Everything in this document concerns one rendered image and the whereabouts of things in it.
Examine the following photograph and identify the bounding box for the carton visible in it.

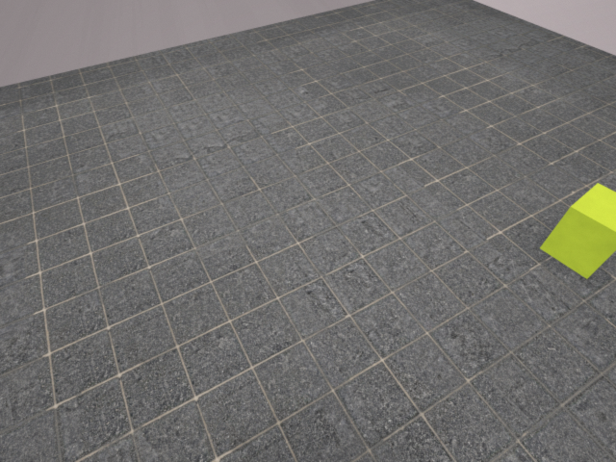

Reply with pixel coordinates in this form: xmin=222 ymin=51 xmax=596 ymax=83
xmin=540 ymin=183 xmax=616 ymax=279

